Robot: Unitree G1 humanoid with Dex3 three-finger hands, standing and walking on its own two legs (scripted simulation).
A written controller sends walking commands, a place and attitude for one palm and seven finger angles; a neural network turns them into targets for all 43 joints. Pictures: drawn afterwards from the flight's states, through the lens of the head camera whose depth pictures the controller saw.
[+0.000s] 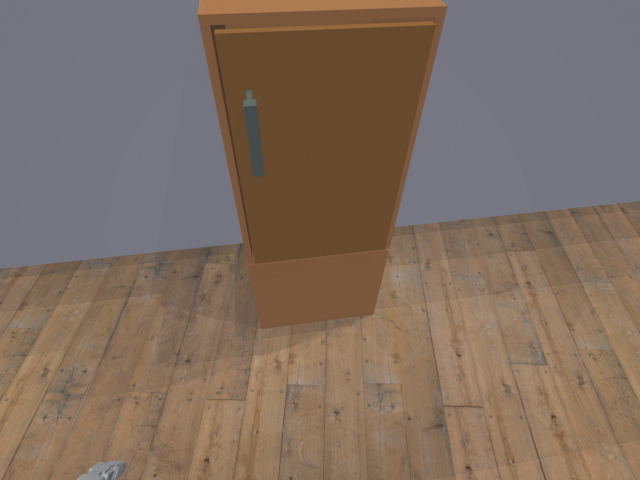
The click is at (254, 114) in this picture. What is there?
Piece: cupboard door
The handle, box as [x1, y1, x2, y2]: [243, 89, 264, 176]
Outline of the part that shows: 251,89 246,90 247,99 243,100 243,106 253,176 264,175 256,103 255,99 252,98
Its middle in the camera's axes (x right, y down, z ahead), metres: -0.13 -0.19 +0.72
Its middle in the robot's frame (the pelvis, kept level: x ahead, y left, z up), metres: +0.68 +0.16 +0.06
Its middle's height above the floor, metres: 0.83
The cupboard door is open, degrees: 0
